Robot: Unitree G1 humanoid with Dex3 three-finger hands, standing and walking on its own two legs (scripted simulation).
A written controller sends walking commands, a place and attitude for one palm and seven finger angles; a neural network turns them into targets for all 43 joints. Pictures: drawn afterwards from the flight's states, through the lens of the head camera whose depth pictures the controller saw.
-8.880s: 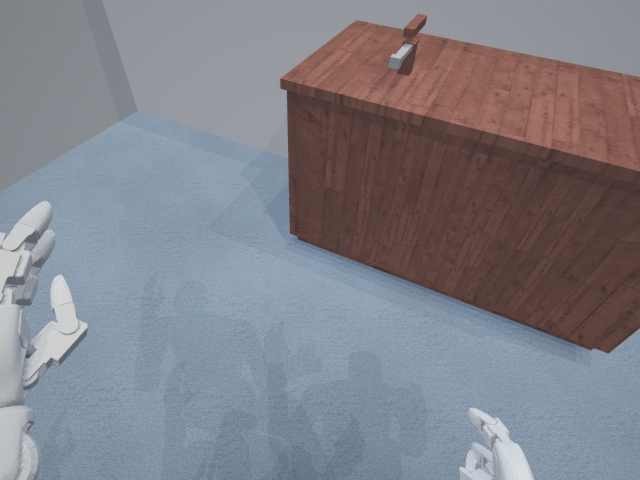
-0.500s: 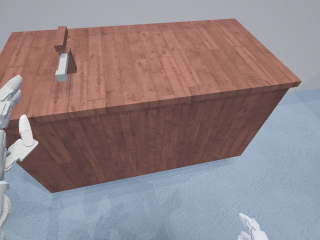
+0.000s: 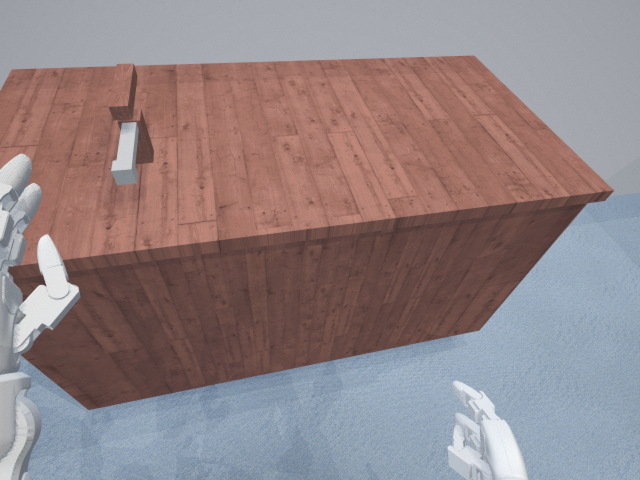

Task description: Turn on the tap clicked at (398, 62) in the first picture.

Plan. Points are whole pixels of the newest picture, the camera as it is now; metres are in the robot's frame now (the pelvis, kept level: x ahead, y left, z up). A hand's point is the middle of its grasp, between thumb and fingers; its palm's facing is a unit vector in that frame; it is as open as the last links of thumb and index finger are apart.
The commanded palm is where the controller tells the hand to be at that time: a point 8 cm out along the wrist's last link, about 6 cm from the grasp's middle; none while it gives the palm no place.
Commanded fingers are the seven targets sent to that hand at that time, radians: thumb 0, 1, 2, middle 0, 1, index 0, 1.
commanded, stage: shuffle to correct the standing spot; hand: left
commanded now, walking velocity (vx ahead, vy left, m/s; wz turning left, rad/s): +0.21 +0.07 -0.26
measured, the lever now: (124, 172) +0.49 +0.36 +0.07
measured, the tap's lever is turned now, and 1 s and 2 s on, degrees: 0 0 0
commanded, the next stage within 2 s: come to a stop and stand still in 1.46 s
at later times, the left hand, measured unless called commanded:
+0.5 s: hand (98, 235) +0.29 +0.26 +0.17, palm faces +0.38 -0.86 -0.34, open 7.5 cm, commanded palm +0.22 +0.30 +0.18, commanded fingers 0.00 0.90 0.90 -0.20 -0.30 -0.20 -0.30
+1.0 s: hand (77, 214) +0.29 +0.28 +0.19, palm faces +0.41 -0.88 -0.25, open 7.5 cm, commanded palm +0.25 +0.32 +0.18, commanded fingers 0.00 0.90 0.90 -0.20 -0.30 -0.20 -0.30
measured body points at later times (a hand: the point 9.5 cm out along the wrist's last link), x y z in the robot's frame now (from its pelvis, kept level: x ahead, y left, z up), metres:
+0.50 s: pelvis +0.05 +0.03 -0.01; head +0.07 +0.05 +0.44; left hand +0.26 +0.31 +0.19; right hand +0.20 -0.21 -0.09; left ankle -0.01 +0.08 -0.74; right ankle +0.03 -0.09 -0.68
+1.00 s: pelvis +0.08 +0.05 +0.00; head +0.07 +0.07 +0.45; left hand +0.26 +0.32 +0.21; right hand +0.26 -0.19 -0.05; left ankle +0.13 +0.16 -0.72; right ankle +0.18 -0.03 -0.73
